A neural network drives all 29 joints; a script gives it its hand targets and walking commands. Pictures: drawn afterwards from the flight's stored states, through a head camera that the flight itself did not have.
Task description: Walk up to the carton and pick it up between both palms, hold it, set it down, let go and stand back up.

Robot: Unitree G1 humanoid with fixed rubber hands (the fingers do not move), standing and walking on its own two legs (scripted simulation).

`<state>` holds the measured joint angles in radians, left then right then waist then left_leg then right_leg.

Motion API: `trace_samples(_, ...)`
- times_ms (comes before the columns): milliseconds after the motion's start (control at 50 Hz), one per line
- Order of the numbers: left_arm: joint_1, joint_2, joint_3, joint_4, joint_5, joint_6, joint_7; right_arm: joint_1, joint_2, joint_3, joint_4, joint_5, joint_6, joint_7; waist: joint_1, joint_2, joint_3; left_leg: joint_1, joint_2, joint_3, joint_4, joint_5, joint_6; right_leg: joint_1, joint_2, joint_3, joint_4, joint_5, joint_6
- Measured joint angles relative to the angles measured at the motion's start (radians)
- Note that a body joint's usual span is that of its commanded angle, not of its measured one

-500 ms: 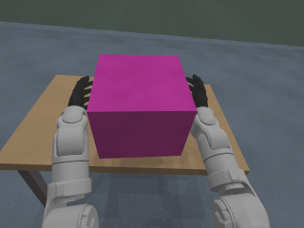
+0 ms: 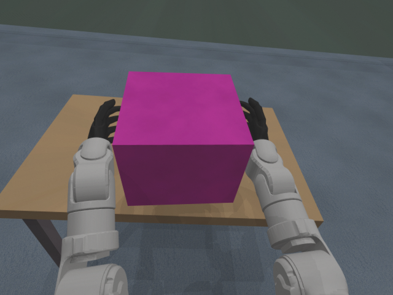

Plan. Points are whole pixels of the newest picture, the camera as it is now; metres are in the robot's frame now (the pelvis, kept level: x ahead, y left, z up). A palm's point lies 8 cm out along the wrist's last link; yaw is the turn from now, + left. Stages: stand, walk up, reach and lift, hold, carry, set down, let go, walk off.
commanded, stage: hold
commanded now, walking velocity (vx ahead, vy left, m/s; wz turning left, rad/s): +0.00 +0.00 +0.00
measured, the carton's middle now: (181, 137) +0.38 +0.00 +0.16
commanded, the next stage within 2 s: set down in 1.78 s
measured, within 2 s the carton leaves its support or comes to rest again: neither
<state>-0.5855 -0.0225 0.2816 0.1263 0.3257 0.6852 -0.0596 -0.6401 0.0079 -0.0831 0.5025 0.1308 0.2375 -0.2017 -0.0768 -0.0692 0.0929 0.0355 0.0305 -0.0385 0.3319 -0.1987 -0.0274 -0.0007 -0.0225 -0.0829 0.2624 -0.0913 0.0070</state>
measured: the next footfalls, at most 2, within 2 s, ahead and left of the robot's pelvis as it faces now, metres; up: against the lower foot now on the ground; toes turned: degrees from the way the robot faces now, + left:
none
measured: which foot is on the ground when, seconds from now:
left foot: down 0.00-1.00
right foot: down 0.00-1.00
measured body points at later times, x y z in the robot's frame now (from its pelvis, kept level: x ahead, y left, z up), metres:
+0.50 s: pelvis +0.00 +0.00 +0.00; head -0.03 +0.04 +0.45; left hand +0.38 +0.16 +0.17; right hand +0.38 -0.15 +0.18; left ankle +0.00 +0.14 -0.75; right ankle +0.05 -0.12 -0.75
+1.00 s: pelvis +0.00 +0.00 +0.00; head -0.03 +0.03 +0.45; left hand +0.38 +0.15 +0.17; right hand +0.38 -0.15 +0.18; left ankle +0.00 +0.14 -0.75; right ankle +0.05 -0.12 -0.75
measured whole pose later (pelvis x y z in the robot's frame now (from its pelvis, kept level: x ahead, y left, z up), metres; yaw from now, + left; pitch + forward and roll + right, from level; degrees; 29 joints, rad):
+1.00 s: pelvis +0.00 +0.00 +0.00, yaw +0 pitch -10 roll -1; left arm -0.58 -0.02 0.28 0.13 0.33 0.69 -0.06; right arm -0.65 0.00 -0.08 0.50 0.14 0.25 -0.20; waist -0.08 -0.07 0.10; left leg 0.04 0.03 -0.04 0.33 -0.20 -0.03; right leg 0.01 -0.02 -0.08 0.26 -0.09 0.01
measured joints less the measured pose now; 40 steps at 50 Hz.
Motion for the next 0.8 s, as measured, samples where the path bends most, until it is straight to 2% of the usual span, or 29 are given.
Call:
trace_samples(360, 0.028, 0.005, -0.018, -0.041, -0.003, 0.004, -0.001, 0.019, -0.006, 0.021, -0.037, 0.022, 0.003, -0.007, -0.012, -0.002, -0.001, 0.002, 0.002, -0.003, 0.011, -0.011, 0.0, 0.013, 0.002, -0.003, -0.01, -0.001, 0.003)
trace_samples(600, 0.037, 0.003, -0.028, -0.054, -0.005, 0.014, 0.007, 0.027, -0.013, 0.028, -0.042, 0.03, 0.004, -0.005, -0.005, 0.003, 0.0, 0.005, 0.002, 0.005, 0.014, -0.014, 0.001, 0.012, 0.002, 0.005, -0.006, -0.001, 0.004)
trace_samples(800, 0.01, 0.001, -0.005, -0.016, -0.002, 0.012, 0.002, -0.001, -0.002, 0.004, -0.013, 0.008, 0.015, 0.001, -0.002, -0.001, -0.004, 0.003, -0.001, 0.004, 0.002, -0.003, 0.002, 0.004, 0.0, 0.004, -0.004, 0.0, 0.002)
